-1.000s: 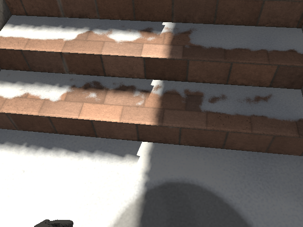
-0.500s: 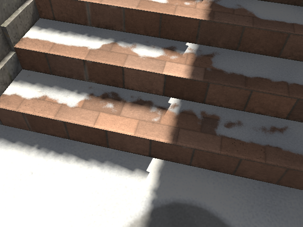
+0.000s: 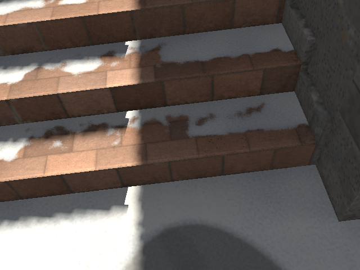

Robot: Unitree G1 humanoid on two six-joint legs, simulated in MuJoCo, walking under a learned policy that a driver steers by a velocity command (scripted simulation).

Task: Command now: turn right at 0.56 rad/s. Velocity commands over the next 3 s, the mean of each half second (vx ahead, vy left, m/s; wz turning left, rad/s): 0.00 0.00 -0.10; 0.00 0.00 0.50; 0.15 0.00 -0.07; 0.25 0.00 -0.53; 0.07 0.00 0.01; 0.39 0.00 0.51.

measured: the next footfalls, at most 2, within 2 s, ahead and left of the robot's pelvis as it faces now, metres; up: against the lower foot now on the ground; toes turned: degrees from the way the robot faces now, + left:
left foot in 0.22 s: +0.07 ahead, +0.15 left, +0.00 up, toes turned -11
left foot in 0.88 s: +0.03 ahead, +0.20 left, +0.00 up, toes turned +14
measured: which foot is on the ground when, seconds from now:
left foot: up 0.00-0.20, down 0.22-0.58, up 0.60-0.86, down 0.88-1.00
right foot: down 0.00-0.88, up 0.90-1.00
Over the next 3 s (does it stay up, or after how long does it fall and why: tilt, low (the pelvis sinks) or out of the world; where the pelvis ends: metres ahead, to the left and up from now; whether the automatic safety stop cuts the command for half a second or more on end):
stays up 0.46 0.21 -0.01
